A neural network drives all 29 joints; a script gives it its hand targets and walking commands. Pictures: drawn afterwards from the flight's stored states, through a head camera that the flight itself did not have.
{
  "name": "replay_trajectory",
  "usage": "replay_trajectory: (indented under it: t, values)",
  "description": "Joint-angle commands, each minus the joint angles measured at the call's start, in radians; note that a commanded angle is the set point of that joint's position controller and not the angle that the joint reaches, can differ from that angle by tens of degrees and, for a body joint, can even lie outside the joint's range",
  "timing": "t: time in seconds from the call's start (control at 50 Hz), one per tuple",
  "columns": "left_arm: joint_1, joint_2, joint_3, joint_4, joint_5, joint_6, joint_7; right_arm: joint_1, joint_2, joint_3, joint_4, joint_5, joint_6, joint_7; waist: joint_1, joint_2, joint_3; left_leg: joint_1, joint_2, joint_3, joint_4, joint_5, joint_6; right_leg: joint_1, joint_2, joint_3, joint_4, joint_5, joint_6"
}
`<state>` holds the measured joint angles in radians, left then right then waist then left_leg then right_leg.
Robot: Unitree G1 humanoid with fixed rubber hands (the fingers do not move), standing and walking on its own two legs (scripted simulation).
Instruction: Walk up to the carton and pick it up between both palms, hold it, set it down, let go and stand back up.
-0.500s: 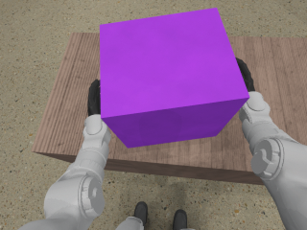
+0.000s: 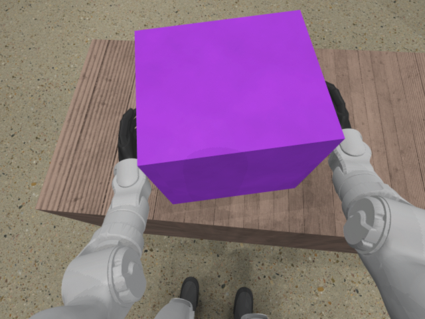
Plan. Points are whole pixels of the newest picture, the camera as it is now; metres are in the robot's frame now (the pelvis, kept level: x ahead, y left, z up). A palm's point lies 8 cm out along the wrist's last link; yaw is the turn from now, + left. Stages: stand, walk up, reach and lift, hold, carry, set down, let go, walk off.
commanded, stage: set down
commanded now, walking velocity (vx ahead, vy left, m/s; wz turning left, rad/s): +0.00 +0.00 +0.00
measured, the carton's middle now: (227, 121) +0.49 +0.05 -0.06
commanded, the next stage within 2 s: none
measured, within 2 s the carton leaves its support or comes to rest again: neither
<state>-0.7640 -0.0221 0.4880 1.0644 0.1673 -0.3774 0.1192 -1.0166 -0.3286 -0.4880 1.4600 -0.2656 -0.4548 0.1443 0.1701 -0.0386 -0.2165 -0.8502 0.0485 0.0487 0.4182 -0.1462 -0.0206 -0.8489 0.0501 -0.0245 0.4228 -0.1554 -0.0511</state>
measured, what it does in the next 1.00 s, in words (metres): stands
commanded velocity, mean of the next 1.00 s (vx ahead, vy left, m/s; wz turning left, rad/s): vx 0.00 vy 0.00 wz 0.00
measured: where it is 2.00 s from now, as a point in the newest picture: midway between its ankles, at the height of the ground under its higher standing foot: outside the picture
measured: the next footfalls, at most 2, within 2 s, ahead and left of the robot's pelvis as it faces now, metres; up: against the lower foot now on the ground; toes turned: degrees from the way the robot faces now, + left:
none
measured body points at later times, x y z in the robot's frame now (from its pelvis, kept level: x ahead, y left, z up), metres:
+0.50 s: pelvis +0.00 +0.00 +0.00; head +0.17 +0.00 +0.42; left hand +0.40 +0.23 -0.03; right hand +0.50 -0.15 -0.01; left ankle -0.01 +0.14 -0.72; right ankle -0.01 -0.08 -0.72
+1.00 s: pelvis -0.01 +0.01 -0.03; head +0.16 -0.02 +0.38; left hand +0.41 +0.25 -0.05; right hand +0.52 -0.17 -0.03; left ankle -0.01 +0.14 -0.72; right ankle -0.01 -0.08 -0.72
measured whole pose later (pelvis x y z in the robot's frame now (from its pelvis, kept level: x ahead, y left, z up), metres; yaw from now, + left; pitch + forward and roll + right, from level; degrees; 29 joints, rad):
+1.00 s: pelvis -0.01 +0.01 -0.03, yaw -1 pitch +39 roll -1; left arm -0.95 0.11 0.08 1.35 -0.25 -0.34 0.16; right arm -1.16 -0.51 0.20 1.61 0.38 -0.38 0.18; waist 0.25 -0.01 -0.32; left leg -1.13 0.07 0.04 0.72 -0.27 -0.02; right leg -1.11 0.06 -0.04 0.69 -0.26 -0.04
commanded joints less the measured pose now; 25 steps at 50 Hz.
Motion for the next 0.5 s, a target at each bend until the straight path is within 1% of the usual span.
replay_trajectory:
  t: [0.0, 0.02, 0.04, 0.06, 0.08, 0.1, 0.12, 0.14, 0.16, 0.18, 0.2, 0.22, 0.24, 0.26, 0.28, 0.3, 0.32, 0.34, 0.36, 0.38, 0.4, 0.42, 0.44, 0.46, 0.48]
  values:
    - [-0.454, -0.281, -0.195, -0.074, 0.065, -0.008, -0.063, -0.393, 0.332, 0.140, -0.033, -0.098, -0.028, 0.140, 0.003, -0.121, -0.699, 0.299, -0.019, 0.088, 0.076, 0.389, 0.035, 0.431, -0.027, -0.061, 0.058, 0.370, 0.080]
    - [-0.450, -0.314, -0.197, -0.061, 0.067, -0.002, -0.063, -0.405, 0.357, 0.148, -0.014, -0.089, -0.021, 0.140, 0.010, -0.106, -0.658, 0.293, -0.017, 0.091, 0.069, 0.401, 0.033, 0.461, -0.026, -0.060, 0.055, 0.390, 0.075]
    - [-0.453, -0.405, -0.183, -0.043, 0.098, -0.004, -0.075, -0.413, 0.495, 0.153, -0.018, -0.111, -0.015, 0.143, 0.011, -0.130, -0.590, 0.276, -0.022, 0.087, 0.078, 0.376, 0.044, 0.426, -0.031, -0.056, 0.046, 0.348, 0.079]
    - [-0.408, -0.312, -0.191, -0.053, 0.091, 0.003, -0.071, -0.352, 0.381, 0.142, -0.011, -0.105, -0.018, 0.146, 0.004, -0.097, -0.624, 0.335, -0.017, 0.087, 0.072, 0.388, 0.042, 0.418, -0.029, -0.064, 0.051, 0.355, 0.072]
    - [-0.424, -0.350, -0.183, -0.053, 0.089, 0.004, -0.074, -0.384, 0.390, 0.133, -0.024, -0.119, -0.015, 0.139, -0.005, -0.140, -0.609, 0.330, -0.017, 0.087, 0.070, 0.392, 0.043, 0.412, -0.028, -0.061, 0.041, 0.364, 0.077]
    - [-0.421, -0.267, -0.174, -0.085, 0.082, 0.005, -0.065, -0.370, 0.330, 0.140, -0.048, -0.102, -0.022, 0.135, 0.009, -0.109, -0.647, 0.316, -0.023, 0.096, 0.057, 0.406, 0.034, 0.467, -0.026, -0.065, 0.040, 0.410, 0.077]
    - [-0.443, -0.329, -0.181, -0.088, 0.084, -0.003, -0.062, -0.390, 0.391, 0.139, -0.030, -0.108, -0.019, 0.132, -0.005, -0.131, -0.621, 0.299, -0.020, 0.093, 0.074, 0.417, 0.037, 0.449, -0.028, -0.059, 0.050, 0.400, 0.079]
    - [-0.445, -0.366, -0.178, -0.061, 0.102, 0.002, -0.071, -0.378, 0.416, 0.133, -0.016, -0.120, -0.015, 0.136, -0.002, -0.104, -0.603, 0.307, -0.016, 0.081, 0.065, 0.363, 0.036, 0.440, -0.033, -0.056, 0.049, 0.337, 0.075]
    - [-0.421, -0.303, -0.182, -0.066, 0.094, 0.006, -0.073, -0.339, 0.364, 0.129, -0.022, -0.115, -0.015, 0.131, -0.020, -0.125, -0.619, 0.320, -0.022, 0.092, 0.064, 0.373, 0.036, 0.461, -0.026, -0.070, 0.038, 0.386, 0.078]
    - [-0.422, -0.291, -0.186, -0.061, 0.080, 0.002, -0.066, -0.372, 0.317, 0.147, -0.039, -0.096, -0.019, 0.128, -0.004, -0.124, -0.653, 0.306, -0.016, 0.084, 0.067, 0.393, 0.036, 0.461, -0.030, -0.053, 0.053, 0.402, 0.079]
    - [-0.426, -0.310, -0.166, -0.066, 0.096, 0.000, -0.068, -0.376, 0.378, 0.143, -0.035, -0.105, -0.018, 0.126, 0.002, -0.125, -0.636, 0.288, -0.018, 0.091, 0.073, 0.420, 0.036, 0.467, -0.035, -0.043, 0.056, 0.425, 0.079]
    - [-0.429, -0.306, -0.167, -0.069, 0.093, -0.006, -0.065, -0.374, 0.369, 0.148, -0.033, -0.101, -0.022, 0.128, 0.000, -0.107, -0.629, 0.300, -0.019, 0.085, 0.069, 0.425, 0.031, 0.460, -0.034, -0.051, 0.056, 0.419, 0.081]
    - [-0.415, -0.306, -0.167, -0.065, 0.095, -0.008, -0.063, -0.368, 0.352, 0.143, -0.016, -0.100, -0.027, 0.129, -0.006, -0.095, -0.622, 0.334, -0.020, 0.083, 0.076, 0.427, 0.026, 0.422, -0.028, -0.059, 0.052, 0.381, 0.075]
    - [-0.400, -0.311, -0.159, -0.074, 0.099, -0.012, -0.063, -0.366, 0.394, 0.135, -0.016, -0.107, -0.025, 0.127, 0.006, -0.110, -0.622, 0.324, -0.017, 0.084, 0.071, 0.434, 0.034, 0.440, -0.036, -0.062, 0.048, 0.385, 0.082]
    - [-0.401, -0.302, -0.158, -0.038, 0.103, -0.005, -0.065, -0.357, 0.363, 0.142, -0.018, -0.103, -0.020, 0.129, 0.007, -0.099, -0.615, 0.355, -0.016, 0.080, 0.081, 0.427, 0.034, 0.413, -0.028, -0.052, 0.049, 0.367, 0.071]
    - [-0.397, -0.279, -0.157, -0.054, 0.098, 0.001, -0.061, -0.340, 0.338, 0.146, -0.026, -0.096, -0.015, 0.127, -0.001, -0.116, -0.626, 0.383, -0.017, 0.078, 0.078, 0.441, 0.032, 0.404, -0.018, -0.059, 0.040, 0.371, 0.073]
    - [-0.400, -0.301, -0.154, -0.057, 0.095, 0.001, -0.064, -0.365, 0.346, 0.140, -0.027, -0.108, -0.009, 0.125, 0.001, -0.127, -0.618, 0.340, -0.014, 0.081, 0.076, 0.419, 0.034, 0.430, -0.022, -0.053, 0.036, 0.372, 0.076]
    - [-0.392, -0.253, -0.154, -0.047, 0.087, 0.000, -0.060, -0.337, 0.320, 0.156, -0.032, -0.088, -0.010, 0.120, 0.010, -0.127, -0.625, 0.315, -0.019, 0.089, 0.069, 0.401, 0.034, 0.459, -0.027, -0.049, 0.053, 0.398, 0.074]
    - [-0.422, -0.318, -0.167, -0.056, 0.089, -0.005, -0.065, -0.369, 0.390, 0.158, -0.029, -0.097, -0.007, 0.118, 0.000, -0.141, -0.624, 0.283, -0.016, 0.086, 0.069, 0.377, 0.039, 0.462, -0.032, -0.044, 0.048, 0.397, 0.082]
    - [-0.392, -0.226, -0.150, -0.045, 0.080, -0.006, -0.056, -0.330, 0.291, 0.165, -0.033, -0.076, -0.016, 0.114, 0.010, -0.115, -0.633, 0.277, -0.023, 0.093, 0.068, 0.405, 0.029, 0.501, -0.031, -0.045, 0.066, 0.432, 0.076]
    - [-0.407, -0.229, -0.167, -0.041, 0.066, -0.012, -0.050, -0.352, 0.295, 0.171, -0.032, -0.059, -0.018, 0.107, -0.015, -0.137, -0.634, 0.283, -0.015, 0.086, 0.085, 0.422, 0.029, 0.458, -0.025, -0.046, 0.062, 0.421, 0.080]
    - [-0.356, -0.165, -0.150, -0.033, 0.059, -0.005, -0.034, -0.334, 0.191, 0.184, -0.023, -0.038, -0.015, 0.096, 0.002, -0.118, -0.631, 0.300, -0.016, 0.083, 0.068, 0.422, 0.026, 0.483, -0.024, -0.044, 0.050, 0.417, 0.077]
    - [-0.398, -0.161, -0.150, -0.050, 0.038, -0.017, -0.024, -0.369, 0.238, 0.203, -0.041, -0.011, -0.014, 0.086, 0.024, -0.140, -0.646, 0.266, -0.020, 0.092, 0.087, 0.422, 0.027, 0.475, -0.022, -0.032, 0.070, 0.427, 0.079]
    - [-0.381, -0.104, -0.151, -0.040, 0.027, -0.016, -0.012, -0.361, 0.141, 0.209, -0.034, 0.011, -0.016, 0.074, 0.013, -0.112, -0.668, 0.254, -0.022, 0.094, 0.091, 0.418, 0.017, 0.492, -0.021, -0.026, 0.072, 0.434, 0.076]
    - [-0.384, -0.105, -0.164, -0.041, 0.002, -0.020, -0.002, -0.375, 0.155, 0.238, -0.035, 0.039, -0.012, 0.063, 0.013, -0.134, -0.652, 0.232, -0.020, 0.091, 0.094, 0.428, 0.024, 0.516, -0.024, -0.021, 0.073, 0.444, 0.075]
